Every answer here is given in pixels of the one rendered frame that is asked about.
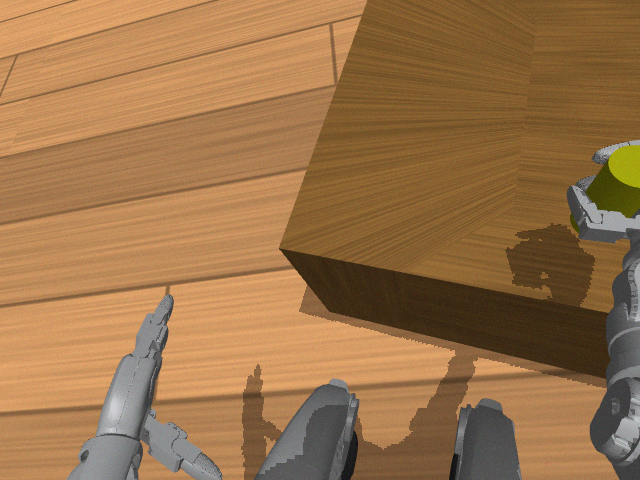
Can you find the left robot foot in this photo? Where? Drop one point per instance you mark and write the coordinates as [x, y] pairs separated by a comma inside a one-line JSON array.
[[351, 459]]

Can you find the can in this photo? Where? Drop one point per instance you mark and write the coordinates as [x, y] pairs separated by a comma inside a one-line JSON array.
[[617, 186]]

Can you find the right robot hand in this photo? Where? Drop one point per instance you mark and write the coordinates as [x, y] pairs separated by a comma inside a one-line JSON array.
[[601, 225]]

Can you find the right robot arm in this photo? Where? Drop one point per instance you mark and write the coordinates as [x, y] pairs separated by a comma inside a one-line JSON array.
[[615, 428]]

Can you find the left robot hand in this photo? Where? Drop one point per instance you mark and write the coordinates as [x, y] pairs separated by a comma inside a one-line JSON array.
[[127, 406]]

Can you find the left robot arm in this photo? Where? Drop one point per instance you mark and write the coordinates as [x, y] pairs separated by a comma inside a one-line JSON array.
[[108, 457]]

